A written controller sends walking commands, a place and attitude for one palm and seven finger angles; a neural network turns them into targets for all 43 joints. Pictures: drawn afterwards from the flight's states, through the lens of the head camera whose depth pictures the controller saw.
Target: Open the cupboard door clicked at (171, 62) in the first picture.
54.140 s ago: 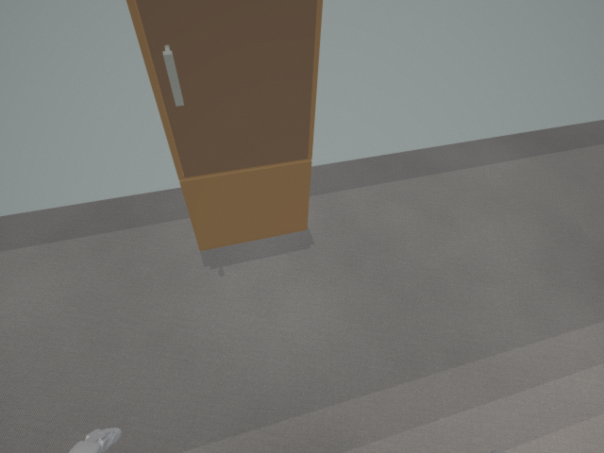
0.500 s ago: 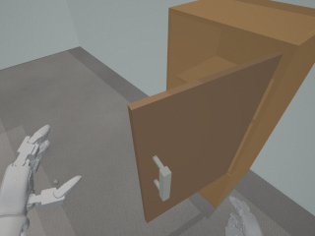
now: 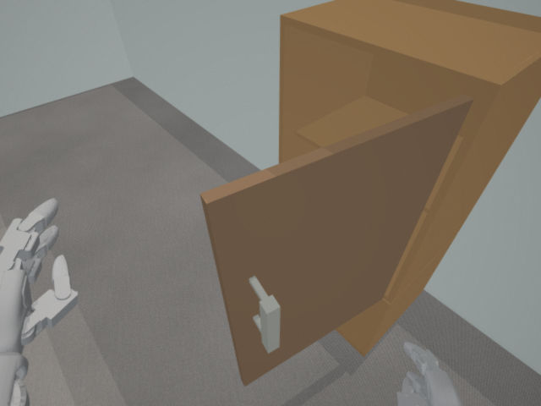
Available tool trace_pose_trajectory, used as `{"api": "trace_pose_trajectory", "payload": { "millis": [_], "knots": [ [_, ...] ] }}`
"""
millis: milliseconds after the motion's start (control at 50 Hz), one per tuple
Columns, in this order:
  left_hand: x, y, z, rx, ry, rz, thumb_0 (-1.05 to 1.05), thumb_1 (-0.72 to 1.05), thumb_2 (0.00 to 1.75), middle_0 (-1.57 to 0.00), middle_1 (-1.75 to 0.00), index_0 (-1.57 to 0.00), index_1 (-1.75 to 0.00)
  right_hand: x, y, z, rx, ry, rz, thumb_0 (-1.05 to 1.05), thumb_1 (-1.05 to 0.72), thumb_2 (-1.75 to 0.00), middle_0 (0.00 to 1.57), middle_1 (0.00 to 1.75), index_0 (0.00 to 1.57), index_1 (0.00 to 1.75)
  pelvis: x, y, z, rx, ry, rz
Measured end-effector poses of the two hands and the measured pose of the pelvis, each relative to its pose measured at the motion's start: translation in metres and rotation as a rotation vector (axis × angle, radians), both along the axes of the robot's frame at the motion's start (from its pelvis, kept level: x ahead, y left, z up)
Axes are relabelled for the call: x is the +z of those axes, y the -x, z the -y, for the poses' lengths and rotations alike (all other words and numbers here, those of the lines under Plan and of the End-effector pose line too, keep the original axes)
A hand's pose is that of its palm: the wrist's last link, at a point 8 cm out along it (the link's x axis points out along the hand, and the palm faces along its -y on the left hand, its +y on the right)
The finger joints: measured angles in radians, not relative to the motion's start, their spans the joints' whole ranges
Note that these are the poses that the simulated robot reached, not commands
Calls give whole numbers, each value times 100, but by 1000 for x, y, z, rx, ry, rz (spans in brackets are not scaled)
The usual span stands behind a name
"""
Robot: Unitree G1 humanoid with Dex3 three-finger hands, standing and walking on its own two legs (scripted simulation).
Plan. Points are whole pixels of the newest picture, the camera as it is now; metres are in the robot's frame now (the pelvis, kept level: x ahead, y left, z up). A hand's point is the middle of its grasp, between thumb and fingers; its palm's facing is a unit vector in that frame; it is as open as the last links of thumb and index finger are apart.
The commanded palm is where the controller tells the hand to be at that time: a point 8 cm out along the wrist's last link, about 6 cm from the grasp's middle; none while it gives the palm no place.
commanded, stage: draw the hand back to the body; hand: left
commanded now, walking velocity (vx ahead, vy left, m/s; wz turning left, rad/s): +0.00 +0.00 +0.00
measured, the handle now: (263, 315) +0.25 +0.05 +0.01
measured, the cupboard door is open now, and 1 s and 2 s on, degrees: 79 79 79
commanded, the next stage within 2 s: step back with the hand held close in 0.10 s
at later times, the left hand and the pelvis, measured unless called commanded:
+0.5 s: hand (82, 299) +0.19 +0.24 +0.14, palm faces +0.33 -0.82 -0.47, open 7.4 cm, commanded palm +0.13 +0.29 +0.18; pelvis -0.02 -0.01 +0.00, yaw -1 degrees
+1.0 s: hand out of the picture +0.11 +0.29 +0.15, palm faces +0.41 -0.78 -0.47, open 7.4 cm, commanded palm +0.04 +0.33 +0.18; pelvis -0.09 +0.02 -0.01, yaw +1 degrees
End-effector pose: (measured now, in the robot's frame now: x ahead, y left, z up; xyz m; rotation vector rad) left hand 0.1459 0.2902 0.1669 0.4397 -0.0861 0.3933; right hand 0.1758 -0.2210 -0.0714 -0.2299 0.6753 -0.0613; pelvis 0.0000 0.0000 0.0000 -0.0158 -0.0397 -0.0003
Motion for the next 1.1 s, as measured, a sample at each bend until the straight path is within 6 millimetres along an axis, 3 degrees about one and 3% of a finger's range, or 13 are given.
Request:
{"api": "trace_pose_trajectory", "payload": {
  "millis": [320,560,720,960,1100],
  "knots": [
    [14,2,1,32,-62,57,1,89,90,-21,-31,-22,-30,-3,2,11,-2,-10,-17,1,-90,-90,20,30,20,30,1,8,15,11,7,4],
    [-2,1,8,-87,-95,-37,1,89,90,-21,-31,-22,-30,-1,38,35,-144,45,-97,1,-91,-90,20,30,20,30,0,25,4,-19,2,-40],
    [13,25,-11,-84,-160,38,1,89,90,-21,-31,-22,-30,3,64,24,-155,61,-81,1,-91,-90,20,30,20,30,-4,49,-5,-21,8,-39],
    [-5,72,-34,-30,-123,70,1,89,90,-21,-31,-22,-30,-1,102,-6,-95,83,-74,1,-90,-90,20,30,20,30,-10,84,-23,3,37,-31],
    [15,93,-43,-4,-187,153,1,89,90,-21,-31,-22,-30,-4,113,-20,-42,83,-90,1,-90,-90,20,30,20,30,-9,97,-24,44,42,-77]
  ]
}}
